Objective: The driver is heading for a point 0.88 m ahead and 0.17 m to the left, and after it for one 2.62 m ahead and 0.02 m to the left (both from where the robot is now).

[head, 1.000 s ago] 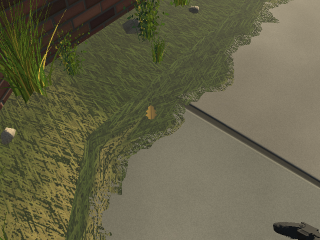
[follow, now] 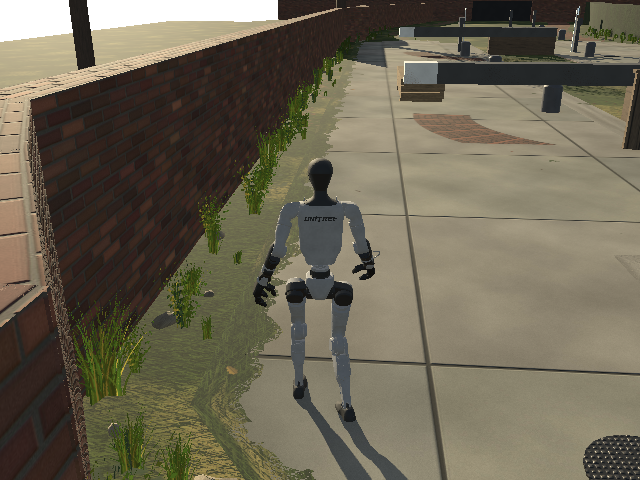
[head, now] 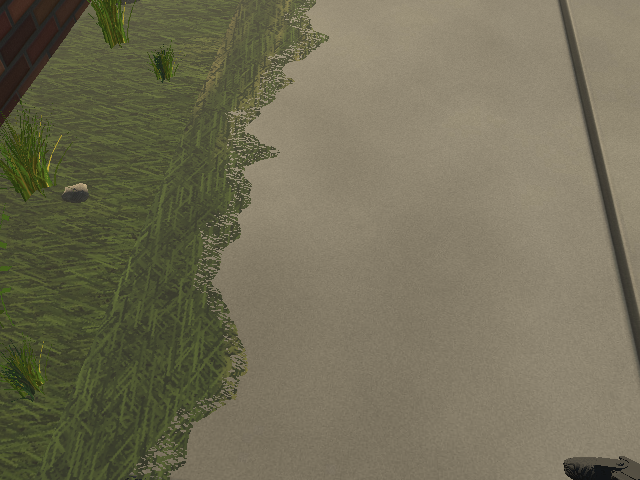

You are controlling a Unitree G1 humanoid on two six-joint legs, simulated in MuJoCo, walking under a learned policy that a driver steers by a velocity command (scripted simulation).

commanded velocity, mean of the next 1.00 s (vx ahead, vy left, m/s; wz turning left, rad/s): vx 0.30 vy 0.00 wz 0.17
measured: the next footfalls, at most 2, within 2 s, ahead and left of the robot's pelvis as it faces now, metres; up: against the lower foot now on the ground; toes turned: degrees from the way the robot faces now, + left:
right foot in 0.44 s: +0.40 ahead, -0.15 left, +0.00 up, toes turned -3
left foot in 0.94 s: +0.41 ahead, +0.09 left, +0.00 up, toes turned +16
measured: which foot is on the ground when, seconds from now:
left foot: down 0.00-0.44, up 0.46-0.92, down 0.94-1.00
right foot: up 0.00-0.42, down 0.44-0.94, up 0.96-1.00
